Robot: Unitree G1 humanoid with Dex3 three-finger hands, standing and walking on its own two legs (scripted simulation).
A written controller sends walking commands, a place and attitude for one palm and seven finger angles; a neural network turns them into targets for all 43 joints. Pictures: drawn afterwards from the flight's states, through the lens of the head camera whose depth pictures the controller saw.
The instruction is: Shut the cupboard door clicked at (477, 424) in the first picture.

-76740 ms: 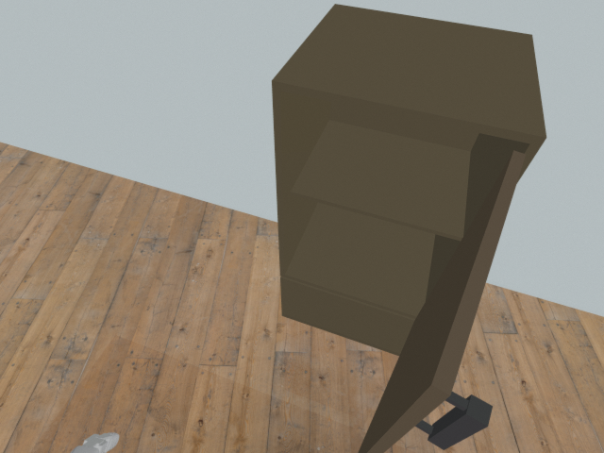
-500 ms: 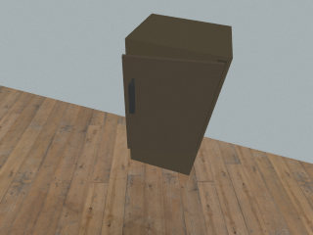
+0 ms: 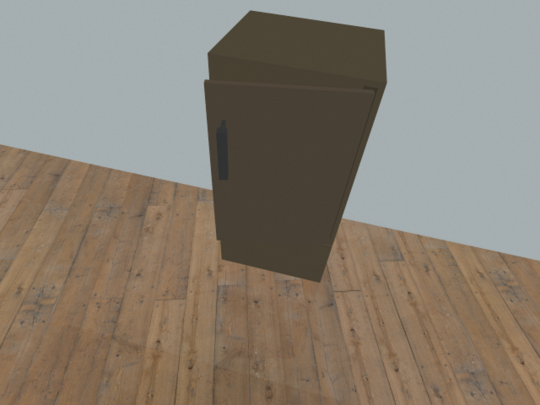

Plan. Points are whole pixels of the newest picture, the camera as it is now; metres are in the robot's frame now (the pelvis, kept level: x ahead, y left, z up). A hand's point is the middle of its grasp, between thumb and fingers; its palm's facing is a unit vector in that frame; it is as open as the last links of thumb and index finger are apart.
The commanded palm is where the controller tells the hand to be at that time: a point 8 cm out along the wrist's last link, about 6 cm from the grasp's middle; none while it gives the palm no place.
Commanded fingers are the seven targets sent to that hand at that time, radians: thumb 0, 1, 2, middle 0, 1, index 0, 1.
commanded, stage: come to a stop and stand still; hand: left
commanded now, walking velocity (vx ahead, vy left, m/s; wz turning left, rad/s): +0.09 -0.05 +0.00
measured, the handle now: (223, 150) +0.73 +0.16 -0.05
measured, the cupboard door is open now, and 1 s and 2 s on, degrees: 14 14 14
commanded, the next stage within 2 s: look again from close up in 0.78 s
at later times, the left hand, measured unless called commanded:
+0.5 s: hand out of the picture -0.01 +0.10 -0.18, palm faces +0.06 -0.99 -0.09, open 7.4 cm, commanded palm none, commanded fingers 0.00 0.90 0.90 -0.20 -0.30 -0.20 -0.30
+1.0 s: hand out of the picture +0.02 +0.12 -0.17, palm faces +0.03 -0.98 -0.17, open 7.3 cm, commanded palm none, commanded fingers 0.00 0.90 0.90 -0.20 -0.30 -0.20 -0.30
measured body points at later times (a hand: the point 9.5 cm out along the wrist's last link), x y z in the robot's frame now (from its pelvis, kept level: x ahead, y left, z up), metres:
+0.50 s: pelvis +0.01 -0.04 +0.00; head +0.01 -0.03 +0.45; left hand -0.01 +0.15 -0.17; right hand +0.00 -0.26 -0.15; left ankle +0.04 +0.08 -0.74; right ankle +0.01 -0.13 -0.74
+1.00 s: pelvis +0.03 -0.04 +0.01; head +0.04 -0.05 +0.46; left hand +0.02 +0.17 -0.15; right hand +0.02 -0.25 -0.16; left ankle +0.04 +0.08 -0.74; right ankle +0.01 -0.13 -0.74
